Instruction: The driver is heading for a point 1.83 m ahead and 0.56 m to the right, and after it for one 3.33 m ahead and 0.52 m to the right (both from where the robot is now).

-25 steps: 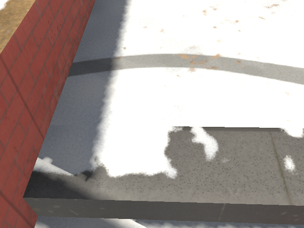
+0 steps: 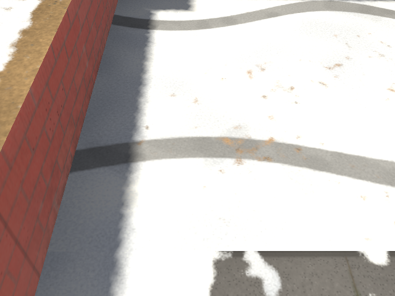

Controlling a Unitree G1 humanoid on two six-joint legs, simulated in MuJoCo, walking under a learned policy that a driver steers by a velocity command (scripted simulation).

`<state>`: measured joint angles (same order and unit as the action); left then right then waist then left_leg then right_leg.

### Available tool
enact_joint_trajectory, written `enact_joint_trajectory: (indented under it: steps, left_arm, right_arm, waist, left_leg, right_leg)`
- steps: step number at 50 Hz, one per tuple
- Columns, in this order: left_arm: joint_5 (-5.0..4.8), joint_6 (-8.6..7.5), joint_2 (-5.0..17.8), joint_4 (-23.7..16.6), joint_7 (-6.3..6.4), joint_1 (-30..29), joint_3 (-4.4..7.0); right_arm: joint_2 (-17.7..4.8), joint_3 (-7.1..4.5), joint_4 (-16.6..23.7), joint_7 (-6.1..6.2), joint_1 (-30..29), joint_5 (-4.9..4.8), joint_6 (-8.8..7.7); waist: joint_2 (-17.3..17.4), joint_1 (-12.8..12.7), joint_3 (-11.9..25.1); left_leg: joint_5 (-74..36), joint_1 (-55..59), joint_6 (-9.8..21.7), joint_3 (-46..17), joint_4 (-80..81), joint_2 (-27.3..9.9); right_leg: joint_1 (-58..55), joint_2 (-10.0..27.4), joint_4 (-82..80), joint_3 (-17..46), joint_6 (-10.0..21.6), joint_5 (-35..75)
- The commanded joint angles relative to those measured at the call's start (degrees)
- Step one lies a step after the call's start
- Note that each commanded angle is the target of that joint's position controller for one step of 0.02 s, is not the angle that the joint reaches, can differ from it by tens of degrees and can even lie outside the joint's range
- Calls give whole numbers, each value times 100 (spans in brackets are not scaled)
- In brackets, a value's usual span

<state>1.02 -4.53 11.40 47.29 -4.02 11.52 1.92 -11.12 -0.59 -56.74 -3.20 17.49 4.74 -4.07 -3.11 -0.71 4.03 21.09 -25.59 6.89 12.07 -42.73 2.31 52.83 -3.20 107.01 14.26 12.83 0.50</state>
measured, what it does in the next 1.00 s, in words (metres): climbs, turning right: right foot 0.16 m higher, then left foot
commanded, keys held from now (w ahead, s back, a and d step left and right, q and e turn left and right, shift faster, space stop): e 0.66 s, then no key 0.34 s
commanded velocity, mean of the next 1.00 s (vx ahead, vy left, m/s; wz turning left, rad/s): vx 0.06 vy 0.00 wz -0.44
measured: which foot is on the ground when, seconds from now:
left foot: down 0.00-0.48, up 0.50-0.94, down 0.96-1.00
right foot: up 0.00-0.44, down 0.46-0.98, up 1.00-1.00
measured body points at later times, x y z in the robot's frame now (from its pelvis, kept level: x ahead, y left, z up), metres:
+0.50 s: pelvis +0.20 -0.05 +0.04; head +0.21 -0.03 +0.49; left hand +0.47 +0.09 -0.04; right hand +0.12 -0.26 -0.10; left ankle +0.03 +0.06 -0.68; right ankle +0.32 -0.18 -0.55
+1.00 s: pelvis +0.29 -0.03 +0.17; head +0.31 -0.01 +0.62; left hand +0.57 +0.11 +0.08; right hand +0.31 -0.32 +0.08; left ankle +0.37 +0.07 -0.55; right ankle +0.32 -0.17 -0.54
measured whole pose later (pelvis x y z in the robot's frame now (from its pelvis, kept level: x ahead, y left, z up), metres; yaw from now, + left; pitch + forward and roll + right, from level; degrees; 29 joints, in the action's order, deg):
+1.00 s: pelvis +0.29 -0.03 +0.17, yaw -26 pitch +2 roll +0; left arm -1.0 -3.0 14.6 39.3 0.2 6.9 1.4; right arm -13.4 -0.9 -43.6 1.0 10.1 0.1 -1.4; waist -2.5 0.0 1.9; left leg 18.6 -23.3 -0.2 -0.1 -39.2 -0.8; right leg 29.5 -5.7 40.0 8.2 1.1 -17.4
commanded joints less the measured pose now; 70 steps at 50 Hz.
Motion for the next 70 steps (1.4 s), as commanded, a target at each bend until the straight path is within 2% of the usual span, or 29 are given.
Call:
enact_joint_trajectory:
  steps: [1, 4, 9, 16, 18, 19, 21, 22, 24, 25, 26, 27, 28, 30, 31, 33, 36, 38, 43, 46, 47, 48, 50, 51, 53, 58, 61, 63, 70]
  left_arm:
    - [-53, 73, 91, 136, -110, 604, -31]
    - [-83, 36, 119, 218, -206, 25, -36]
    - [-117, 106, 1, -215, 69, -1031, -194]
    - [-36, 310, 5, -807, 71, -1860, -327]
    - [-3, 457, -88, -853, 41, -1901, -372]
    - [101, 576, -24, -852, -74, -2142, -382]
    - [-38, 752, -12, -985, -121, -2409, -404]
    - [-43, 579, 4, -789, -136, -1507, -306]
    - [-206, 214, 375, -387, 13, -286, -160]
    - [-276, 169, 786, -176, 192, 341, -32]
    - [136, 171, 1267, -202, 401, 1186, 199]
    - [407, 228, 1726, -402, 373, 1320, 294]
    - [359, 70, 1859, -269, 438, 877, 366]
    - [-24, -130, 1031, 4, 365, -284, 104]
    - [-105, -184, 609, 35, 317, -641, -63]
    - [-79, -229, 187, -38, 359, -1054, -221]
    - [114, -354, 676, -308, 404, -810, -59]
    - [-39, -446, 1002, -469, 410, -391, 57]
    - [-139, -505, 936, -969, 396, -575, 35]
    - [-208, -403, 827, -1032, 280, -513, -10]
    - [-228, 180, 656, -910, 490, 36, 3]
    - [-280, 338, 595, -945, 499, 120, -9]
    - [-173, 282, 323, -1278, 385, 54, -44]
    - [-152, 231, 686, -1203, 376, -152, 34]
    - [-210, 363, 572, -1131, 411, -455, 40]
    - [-220, 441, 20, -1087, 509, -728, -94]
    - [-55, 401, 547, -1105, 491, -452, 44]
    - [-93, 418, 834, -1111, 546, -434, 127]
    - [-81, 308, 425, -1116, 494, -305, 6]
  right_arm:
    - [302, 203, 222, -75, -507, 171, -152]
    - [113, 222, -96, 83, 400, 222, -263]
    - [-106, 265, -470, 194, 1223, 325, -191]
    - [-62, 344, -628, 168, 1498, 446, -146]
    - [-169, 329, -574, 182, 1623, 353, -164]
    - [-409, 256, -254, 122, 1003, 158, -163]
    - [-1008, 89, -223, 31, 913, 20, -221]
    - [-1369, -69, 34, 175, 950, -234, -369]
    - [-1725, -234, 298, 142, 488, -270, -439]
    - [-1302, -198, 546, 179, 909, -95, -477]
    - [-1015, -160, 907, 75, 218, 0, -409]
    - [-1101, -320, 1285, -92, -359, -433, -192]
    - [-895, -366, 1249, -200, -651, -519, -83]
    - [-451, -193, 1148, -86, -92, -140, -118]
    - [-243, -70, 1177, -2, -27, -39, -114]
    - [-484, -83, 1180, 192, -100, -117, -91]
    - [-1102, -213, 1348, 328, -918, -176, -59]
    - [-1189, -271, 1417, 343, -1174, -210, -22]
    - [-851, -190, 1589, 240, -1019, -150, 48]
    - [-718, -134, 1785, 157, -846, -249, 63]
    - [-257, -43, 1759, 424, -844, -821, 194]
    - [-557, -101, 1620, 503, -652, -779, 240]
    - [-1297, -265, 1699, 539, -835, -351, 305]
    - [-953, -204, 1921, 533, -885, -305, 228]
    - [-763, -148, 1996, 583, -907, -357, 180]
    - [-688, -158, 1590, 635, -202, -559, 453]
    - [-598, -93, 1648, 476, -435, -418, 251]
    - [-427, -35, 1578, 475, -237, -421, 151]
    - [-454, -59, 1384, 534, -141, -383, 250]
  waist:
    - [407, -513, -1]
    - [1045, -202, 234]
    - [663, 321, 93]
    - [413, 96, -1]
    - [723, 5, -57]
    - [580, -92, -207]
    - [912, -272, -123]
    - [1208, -464, -100]
    - [1095, -839, 152]
    - [315, -612, 1483]
    - [-671, -1006, 2096]
    - [-750, -1120, 2537]
    - [-330, -995, 1464]
    - [93, 18, 277]
    - [370, 359, 195]
    - [385, 545, 440]
    - [665, 258, 585]
    - [102, 62, 548]
    - [-103, 58, 218]
    - [-304, -43, 122]
    - [-714, 59, 462]
    - [-572, 39, 440]
    - [2350, -329, -18]
    - [1524, -20, 122]
    - [782, 115, 56]
    - [850, 417, -504]
    - [1077, 145, -70]
    - [144, 290, 61]
    - [15, 212, -139]
  left_leg:
    - [-2038, 378, 256, -1057, 2362, -1204]
    - [-3261, 932, 124, -596, 2403, -1078]
    - [-4621, 3201, 559, -856, 2414, -1894]
    - [-4741, 3363, 351, -146, 2834, -1834]
    - [-5079, 3389, 229, 63, 2895, -1803]
    - [-5285, 2704, 149, 342, 3202, -1790]
    - [-7746, 2174, 89, 375, 3015, -2047]
    - [-9068, 2545, -79, 512, 2605, -2174]
    - [-9938, 2488, -437, 462, 1343, -2117]
    - [-8805, 708, -794, 110, 138, -1587]
    - [-2114, -823, -966, -22, -1654, -537]
    - [-3, -1033, -760, -1660, -4715, 385]
    - [-595, -1612, -616, -2530, -6042, 374]
    - [-1361, -1960, -440, -2625, -6198, 144]
    - [-1352, -1888, -318, -2512, -5886, 51]
    - [-946, -2034, -428, -2450, -5819, -50]
    - [-689, -1954, -1120, -2130, -4551, -425]
    - [38, -1478, -1303, -1779, -3828, -554]
    - [-487, -368, -1414, -1475, -1951, -608]
    - [253, 18, -1352, -1440, -302, -612]
    - [-11, 419, -849, -996, 1422, -225]
    - [-627, 993, -623, -1157, 1671, -302]
    - [-2164, 1442, 611, -3887, 2546, -2103]
    - [-2032, 1534, 775, -3941, 2438, -2159]
    - [-2127, 1721, 545, -3236, 2177, -1766]
    - [-275, 1368, 388, -2096, 2507, -800]
    - [-818, 1036, 204, -2201, 2332, -1034]
    - [-783, 831, -71, -1683, 2301, -595]
    - [-1076, 1289, -250, -1386, 2036, -390]
  right_leg:
    - [1218, 344, 371, -299, -44, 48]
    - [1655, 318, 1426, -989, -233, -353]
    - [3573, 336, 1049, -568, -510, -1187]
    - [3633, 554, -216, -1134, -392, -506]
    - [3274, 703, -794, -1440, -574, -416]
    - [2301, 738, -1858, -2014, -546, -1136]
    - [787, 450, -2904, -2250, -517, -2548]
    - [-76, 34, -2894, -2566, -721, -2474]
    - [-1371, -207, -4332, -1920, -392, -876]
    - [-3858, -8, -4174, -446, 261, 787]
    - [-5391, 719, -6237, 1599, 856, 1248]
    - [-4689, 1521, -7923, 3963, 1197, -984]
    - [-3388, 1341, -8210, 3570, 893, -2133]
    - [-1625, 622, -8004, 2434, 412, -4473]
    - [-1151, 418, -7930, 1962, 365, -4132]
    - [-1259, 267, -8269, 1651, 224, -3158]
    - [-1725, 474, -8342, 921, -23, -1784]
    - [-2058, 711, -8656, 883, -61, -1472]
    - [-2286, 742, -8613, 699, -203, -1442]
    - [-2942, 1056, -8272, 1076, -77, -1692]
    - [-3317, 784, -8126, 808, -149, -1571]
    - [-3221, 642, -7739, 515, -439, -1868]
    - [-1333, -208, -6156, -1079, -1174, -3327]
    - [-1443, 166, -5554, -747, -1327, -2924]
    - [-1412, 339, -5303, -887, -1501, -2643]
    - [-2646, 78, -7584, -1738, -1501, -1632]
    - [-4079, 515, -8132, -1144, -1196, -518]
    - [-4324, 691, -7882, -919, -895, -454]
    - [-3863, 677, -7962, -854, -891, -404]
Velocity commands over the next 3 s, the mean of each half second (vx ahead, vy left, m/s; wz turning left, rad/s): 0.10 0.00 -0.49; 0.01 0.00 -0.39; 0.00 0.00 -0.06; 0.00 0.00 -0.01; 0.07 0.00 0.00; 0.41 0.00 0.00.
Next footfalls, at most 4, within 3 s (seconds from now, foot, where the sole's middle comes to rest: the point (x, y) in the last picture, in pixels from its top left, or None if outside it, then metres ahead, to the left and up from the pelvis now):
0.46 right None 0.36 -0.19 -0.58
0.96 left None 0.40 0.05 -0.58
1.22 right None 0.35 -0.18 -0.58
2.92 left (235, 211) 0.76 -0.10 -0.58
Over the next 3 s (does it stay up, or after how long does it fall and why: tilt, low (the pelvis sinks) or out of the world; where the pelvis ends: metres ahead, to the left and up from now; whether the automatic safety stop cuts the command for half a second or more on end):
stays up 0.61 -0.14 0.18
